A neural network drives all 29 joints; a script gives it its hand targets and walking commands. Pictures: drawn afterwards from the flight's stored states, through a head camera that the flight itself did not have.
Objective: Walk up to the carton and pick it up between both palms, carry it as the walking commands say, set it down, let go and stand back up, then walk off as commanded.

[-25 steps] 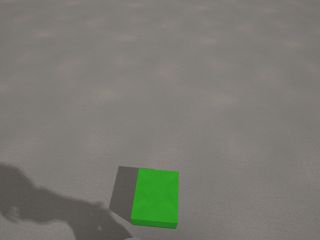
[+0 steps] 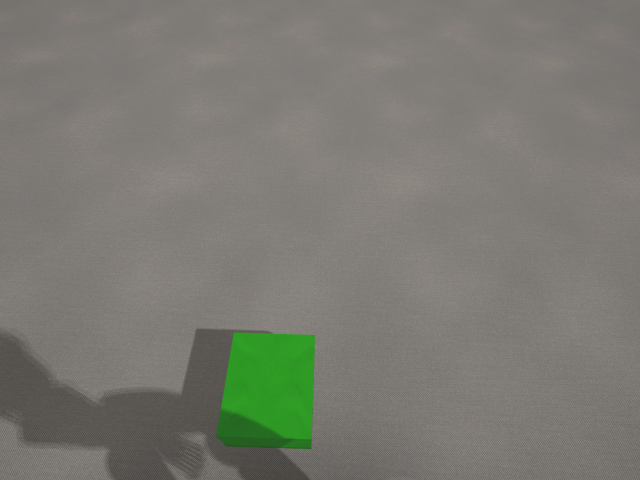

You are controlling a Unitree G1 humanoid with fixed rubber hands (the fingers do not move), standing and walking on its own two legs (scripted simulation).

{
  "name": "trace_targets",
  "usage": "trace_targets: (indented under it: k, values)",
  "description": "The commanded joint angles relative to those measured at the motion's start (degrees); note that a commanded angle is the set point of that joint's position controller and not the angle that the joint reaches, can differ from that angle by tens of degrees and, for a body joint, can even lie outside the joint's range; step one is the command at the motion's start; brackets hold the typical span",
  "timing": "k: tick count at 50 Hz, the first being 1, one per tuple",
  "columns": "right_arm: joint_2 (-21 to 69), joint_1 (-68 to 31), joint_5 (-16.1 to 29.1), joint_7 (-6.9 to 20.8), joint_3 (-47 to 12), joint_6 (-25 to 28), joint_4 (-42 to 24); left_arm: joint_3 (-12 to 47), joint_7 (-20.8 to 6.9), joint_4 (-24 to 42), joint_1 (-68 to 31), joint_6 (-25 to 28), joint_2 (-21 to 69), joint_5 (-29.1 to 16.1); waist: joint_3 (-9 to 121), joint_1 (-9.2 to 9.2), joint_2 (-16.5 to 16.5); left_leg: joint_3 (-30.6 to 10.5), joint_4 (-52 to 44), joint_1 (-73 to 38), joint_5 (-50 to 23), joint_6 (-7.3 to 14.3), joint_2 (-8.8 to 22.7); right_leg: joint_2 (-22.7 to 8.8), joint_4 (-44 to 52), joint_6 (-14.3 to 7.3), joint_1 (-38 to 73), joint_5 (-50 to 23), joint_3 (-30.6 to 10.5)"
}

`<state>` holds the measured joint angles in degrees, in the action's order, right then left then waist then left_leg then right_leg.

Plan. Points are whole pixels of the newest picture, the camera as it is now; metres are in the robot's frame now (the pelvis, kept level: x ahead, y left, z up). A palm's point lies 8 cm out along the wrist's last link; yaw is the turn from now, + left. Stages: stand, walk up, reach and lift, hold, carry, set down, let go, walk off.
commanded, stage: walk off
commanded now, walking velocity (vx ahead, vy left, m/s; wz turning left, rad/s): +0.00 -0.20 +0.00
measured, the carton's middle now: (271, 389) +0.43 +0.13 -0.69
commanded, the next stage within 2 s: none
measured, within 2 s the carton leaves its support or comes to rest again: neither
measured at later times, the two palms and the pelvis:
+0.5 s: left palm out of the picture +0.03 +0.14 -0.15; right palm out of the picture +0.08 -0.34 -0.10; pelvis +0.02 -0.09 +0.01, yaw +2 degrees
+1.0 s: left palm out of the picture +0.07 +0.05 -0.15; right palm out of the picture +0.09 -0.47 -0.13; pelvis +0.04 -0.21 -0.01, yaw +3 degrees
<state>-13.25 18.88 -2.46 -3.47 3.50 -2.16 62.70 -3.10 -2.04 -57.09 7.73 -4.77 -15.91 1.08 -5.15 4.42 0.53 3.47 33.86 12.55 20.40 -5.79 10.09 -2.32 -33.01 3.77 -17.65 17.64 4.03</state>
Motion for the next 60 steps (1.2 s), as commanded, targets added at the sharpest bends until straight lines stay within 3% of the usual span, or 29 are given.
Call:
trace_targets:
  k: [1, 2, 5, 7, 13, 16, 17, 19, 20, 22, 24, 28, 33, 35, 36, 37, 38, 39, 42, 43, 46, 48, 49, 50, 51, 52, 53, 55, 60]
  values:
    - [-1.26, -1.92, -0.36, -0.90, 0.33, -0.77, -5.53, -3.29, 1.26, -0.38, 13.42, 2.52, -14.30, 1.74, 7.91, -7.55, 20.54, 2.17, 23.02, 22.39, 20.94, 4.62, -9.40, -18.88, 16.73, -8.35, 18.09, -18.47, -20.36]
    - [-4.64, -3.24, -0.26, -1.12, 1.37, -1.28, -5.11, -2.51, 1.70, 0.25, 11.23, 2.85, -12.91, 1.23, 8.62, -8.10, 16.07, -4.40, 32.01, 18.90, 20.64, 5.36, -7.54, -18.27, 16.20, -14.42, 12.58, -19.88, -17.04]
    - [-6.91, -2.23, 0.87, -0.55, 1.81, -1.61, -3.32, -0.38, 2.36, 4.49, 2.67, 1.61, -7.27, 0.37, 4.11, -5.05, 14.65, -5.23, 37.85, 17.98, 10.77, 6.91, -6.75, -9.36, 18.83, -10.31, 1.81, -1.49, -10.95]
    - [-3.24, 0.46, 0.09, -0.53, 1.45, -1.74, -2.49, -0.43, 3.05, 4.63, 1.26, 1.78, -5.33, 0.36, 6.32, -3.01, 8.13, -2.73, 38.00, 16.24, 8.17, 5.98, -4.56, -9.99, 16.74, -10.86, 4.53, -3.47, -12.17]
    - [-1.24, -8.27, 1.46, -1.09, 0.03, -1.09, -6.07, 0.97, 4.52, 2.08, 5.03, 2.39, -1.55, 0.86, 3.17, -4.72, 8.93, -0.98, 12.91, 14.17, 17.19, 6.03, -5.37, -11.29, 14.61, -16.18, 7.84, -16.98, -15.47]
    - [-2.87, -0.59, 2.16, -1.32, -0.23, -0.63, -3.60, 1.03, 4.27, 0.85, 4.82, 1.59, -2.78, -0.32, 6.24, -0.72, 5.04, 1.96, -1.20, 1.03, 3.44, 7.31, -6.63, -10.79, 12.27, -14.22, 5.30, -18.80, -12.86]
    - [-4.37, 0.41, 2.58, -0.64, 0.74, 0.14, -3.58, 0.52, 4.48, 2.00, 3.38, 1.48, -5.00, -0.45, 7.17, 0.58, 3.30, 0.75, -10.01, -5.63, -7.97, 7.93, -4.21, -9.35, 10.50, -12.24, -0.65, -13.05, -9.95]
    - [-15.71, 2.44, 0.37, -1.59, 2.07, 0.35, -3.31, 0.27, 4.19, 3.50, 5.15, 2.45, -1.89, -0.54, 4.74, 1.10, -24.13, -30.59, -22.49, -10.66, -27.78, 17.57, 24.03, 2.99, -14.31, -2.91, -18.95, 12.96, 1.07]
    - [-15.05, 0.22, 0.27, -1.59, 2.70, -0.31, -4.16, -1.90, 4.02, 3.27, 1.82, 1.33, -6.38, 0.64, -0.71, 1.21, -15.85, -26.37, -20.80, 0.25, -25.81, 21.94, 21.90, 2.83, -25.43, -3.23, -14.29, 15.92, -5.46]
    - [-6.74, -4.96, -0.03, -1.24, 0.69, 0.26, -4.22, -1.53, 2.55, 2.48, 3.44, 0.83, -4.30, 1.76, -5.46, -1.78, -7.54, -18.24, -20.29, 2.12, -18.76, 18.46, 15.35, 2.74, -33.26, -3.32, -15.68, 7.40, -8.89]
    - [-3.30, -8.29, 1.31, -0.88, -0.31, 1.71, -5.01, -1.38, 1.77, 0.72, 7.16, 0.94, -1.28, 1.20, -0.40, -5.26, -9.00, -7.90, -18.43, -2.07, -24.45, 13.23, 10.15, 1.84, -32.31, -1.02, -14.57, 0.76, -10.47]
    - [-4.41, -5.16, 1.23, -0.42, 0.24, 2.21, -3.44, -1.46, 1.16, 2.22, 4.76, 0.80, -0.56, 0.22, -0.23, -2.66, -15.65, -3.60, -14.13, -7.51, -40.32, 13.08, 8.66, 0.62, -20.85, 1.21, -13.83, 0.94, -5.35]
    - [-11.13, -1.52, 0.52, 0.24, 2.99, 0.90, -2.23, -0.22, 0.52, 3.52, 2.37, 0.83, 0.69, -0.90, 4.91, 0.06, -21.74, -2.80, -10.05, -7.95, -41.30, 11.64, 7.71, 1.51, -3.70, 1.33, -1.47, 5.89, 2.46]
    - [-13.99, -2.87, 0.34, 0.19, 4.20, 0.10, -3.48, -1.28, 0.86, 1.24, 6.21, 0.86, -1.42, -0.10, 5.74, -2.78, -15.83, -3.63, -2.54, -2.96, -36.68, 10.11, 7.76, 0.80, 11.80, 0.27, 7.63, -4.46, 2.33]
    - [-10.02, 1.04, 0.08, 0.40, 3.80, -0.08, -2.67, -2.27, 1.31, -0.07, 10.81, 1.86, -5.01, 0.42, 8.17, -3.39, -4.51, 0.37, 3.21, 4.54, -24.91, 6.88, 3.13, -2.25, 12.10, -0.73, 16.55, -15.55, -0.06]
    - [-7.31, -0.91, 0.68, 0.63, 2.44, 0.69, -6.12, -4.15, 1.14, 0.04, 14.67, 2.57, -13.17, 0.77, 13.11, -7.32, 17.63, 5.04, 18.39, 16.62, 0.17, 3.15, -4.95, -16.11, 12.58, -6.23, 25.52, -36.78, -14.83]
    - [-3.46, -6.51, 0.55, -0.23, 1.63, -0.19, -6.22, -3.81, 1.49, -0.48, 15.94, 3.04, -15.00, 0.48, 14.96, -10.78, 20.71, 1.07, 30.39, 16.58, 23.11, 4.20, -9.11, -20.24, 11.79, -13.93, 18.99, -45.28, -16.14]
    - [-2.99, -7.69, 1.07, -0.42, 1.73, -1.18, -6.45, -2.62, 2.42, -1.00, 14.16, 3.64, -9.75, 1.32, 10.73, -8.03, 13.09, -4.59, 35.15, 16.75, 19.56, 5.06, -7.15, -17.62, 10.52, -14.43, 14.05, -43.96, -11.01]
    - [-6.02, -8.96, 1.50, -0.21, 2.53, -1.04, -5.99, -1.26, 3.76, 0.81, 8.84, 2.94, -6.33, 0.82, 6.83, -8.10, 15.38, -0.97, 34.28, 20.23, 12.54, 5.30, -5.34, -12.32, 11.64, -13.19, 12.78, -29.12, -5.97]
    - [-3.66, -5.08, 1.73, 0.38, 1.94, -0.72, -4.84, -0.78, 4.13, 2.31, 3.75, 2.55, -5.53, 2.13, 7.76, -4.88, 12.68, 1.32, 29.97, 21.02, 12.29, 4.07, -6.40, -9.24, 10.16, -13.62, 15.07, -32.23, -6.32]
    - [-4.14, -4.43, 1.73, 0.16, 1.97, 0.07, -5.02, -0.25, 4.70, 1.50, 2.11, 1.52, -5.43, 1.30, 6.82, -4.01, 12.44, 2.36, 15.07, 10.70, 11.82, 4.95, -5.31, -13.32, 10.24, -14.97, 9.99, -29.51, -9.58]
    - [-1.64, 0.62, 1.98, 0.15, 1.07, 0.81, -3.22, -0.21, 4.15, 0.74, 3.01, 1.03, -5.82, 0.49, 6.30, -1.64, 12.60, 4.37, -0.77, 3.34, 0.28, 5.05, -6.31, -10.79, 7.71, -12.33, 8.26, -27.00, -8.48]
    - [0.85, 3.63, 1.61, -0.14, -0.30, 1.05, -1.45, -0.48, 4.12, -0.31, 3.82, 1.06, -4.65, -0.95, 4.99, 1.01, 4.27, 1.98, -13.43, -7.84, -12.96, 5.15, -3.65, -10.33, 4.58, -9.46, -1.13, -15.50, -9.21]
    - [-8.18, 4.83, 0.35, -0.54, 2.01, 1.52, -2.13, 0.72, 4.42, -0.32, 6.93, 1.02, -0.35, -2.46, 5.15, -0.49, -11.65, -14.41, -17.87, -13.13, -23.69, 8.54, 8.19, -2.54, -8.40, -4.85, -8.55, -5.78, -2.30]
    - [-13.92, 2.63, 0.21, -0.71, 2.39, 1.38, -2.79, 0.84, 4.52, 1.77, 3.54, 0.64, 0.21, -0.37, 3.32, 0.06, -20.76, -26.48, -22.13, -7.79, -29.67, 14.66, 22.58, 0.22, -18.82, -2.60, -16.09, 15.11, -3.00]
    - [-11.19, 2.37, 0.08, -0.97, 1.82, 0.28, -2.70, -1.46, 4.09, 0.60, 5.16, 0.70, -3.93, -1.04, 4.80, -1.18, -7.81, -24.37, -21.26, -4.11, -27.68, 14.95, 21.82, -0.01, -25.15, -3.39, -10.31, 13.36, -9.05]
    - [-10.67, 0.07, 0.53, -0.70, 1.84, 0.26, -3.29, -1.68, 3.38, 2.15, 0.10, 0.43, -5.83, -0.19, 0.47, 0.54, -10.07, -20.50, -22.22, 1.92, -20.82, 17.44, 20.70, 1.37, -30.67, -3.68, -10.14, 12.39, -6.93]
    - [-6.10, -4.37, 1.16, 0.00, 0.59, 1.18, -4.01, -1.47, 2.96, -0.67, 5.80, 0.78, -2.42, 0.10, -2.77, -2.88, -9.18, -12.33, -22.06, 0.28, -20.26, 13.81, 13.36, 0.80, -31.65, -3.24, -12.87, 5.84, -10.59]
    - [-6.05, -5.34, 1.36, 0.36, 0.69, 2.36, -3.30, -1.36, 1.80, -1.82, 7.46, 0.24, -1.35, 0.02, 0.44, -3.44, -13.57, -0.20, -15.44, -2.17, -40.20, 12.23, 9.92, 0.53, -24.95, -0.10, -7.96, 1.66, -6.12]
